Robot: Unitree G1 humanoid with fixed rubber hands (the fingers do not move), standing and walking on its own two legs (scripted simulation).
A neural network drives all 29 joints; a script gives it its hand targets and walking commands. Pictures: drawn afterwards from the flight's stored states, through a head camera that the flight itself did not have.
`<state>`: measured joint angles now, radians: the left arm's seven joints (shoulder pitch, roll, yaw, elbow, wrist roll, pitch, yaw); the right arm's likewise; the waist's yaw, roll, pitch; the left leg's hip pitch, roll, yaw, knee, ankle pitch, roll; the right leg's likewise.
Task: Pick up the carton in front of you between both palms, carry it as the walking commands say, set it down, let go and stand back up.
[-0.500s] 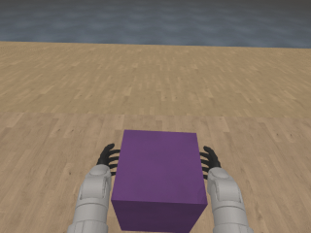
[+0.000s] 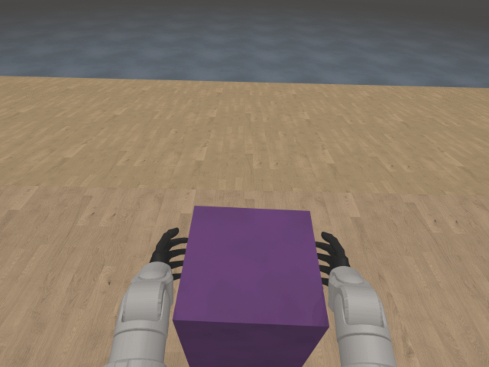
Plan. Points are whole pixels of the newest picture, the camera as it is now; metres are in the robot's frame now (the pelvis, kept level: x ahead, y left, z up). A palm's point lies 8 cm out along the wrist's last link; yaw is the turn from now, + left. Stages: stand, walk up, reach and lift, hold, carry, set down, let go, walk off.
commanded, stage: hold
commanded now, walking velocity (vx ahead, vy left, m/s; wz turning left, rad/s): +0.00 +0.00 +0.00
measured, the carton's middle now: (248, 292) +0.29 +0.00 -0.03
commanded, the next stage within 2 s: carry in 1.26 s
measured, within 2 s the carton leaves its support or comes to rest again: neither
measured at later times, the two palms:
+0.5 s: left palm (160, 271) +0.28 +0.15 +0.05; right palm (339, 275) +0.28 -0.15 +0.05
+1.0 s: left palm (160, 271) +0.28 +0.15 +0.05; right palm (339, 275) +0.28 -0.15 +0.04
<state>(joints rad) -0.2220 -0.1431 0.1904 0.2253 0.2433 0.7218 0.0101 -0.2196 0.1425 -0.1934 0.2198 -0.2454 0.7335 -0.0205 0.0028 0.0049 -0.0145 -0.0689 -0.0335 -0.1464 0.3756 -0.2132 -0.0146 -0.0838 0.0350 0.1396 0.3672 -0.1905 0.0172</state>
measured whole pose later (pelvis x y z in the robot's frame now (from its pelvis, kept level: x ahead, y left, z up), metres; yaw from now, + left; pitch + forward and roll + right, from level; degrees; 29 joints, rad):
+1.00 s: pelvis +0.00 +0.00 +0.00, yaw +0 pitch -7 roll +0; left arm -0.24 -0.15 0.20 0.22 0.27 0.76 0.00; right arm -0.24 0.15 -0.20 0.22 -0.27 0.77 -0.01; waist 0.00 0.00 0.01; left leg -0.04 -0.03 -0.14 0.37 -0.21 -0.01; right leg -0.06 0.03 0.13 0.36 -0.19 0.01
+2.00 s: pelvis +0.26 +0.05 -0.02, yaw +1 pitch +4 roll +1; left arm -0.18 -0.13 0.14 -0.39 0.09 1.25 0.11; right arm -0.21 0.14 -0.11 -0.33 -0.10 1.22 -0.10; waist 0.02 -0.05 -0.10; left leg -0.44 0.03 0.25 0.57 -0.18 0.07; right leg -0.16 -0.12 -0.11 0.74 -0.49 0.03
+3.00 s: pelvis +0.94 +0.09 -0.02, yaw +0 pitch +3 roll +0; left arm -0.16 -0.13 0.13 -0.37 0.12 1.23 0.09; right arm -0.18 0.14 -0.10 -0.32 -0.11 1.22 -0.10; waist -0.02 -0.02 -0.05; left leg -0.40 0.03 0.25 0.51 -0.18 0.09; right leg -0.30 -0.07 -0.06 1.16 -0.42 -0.02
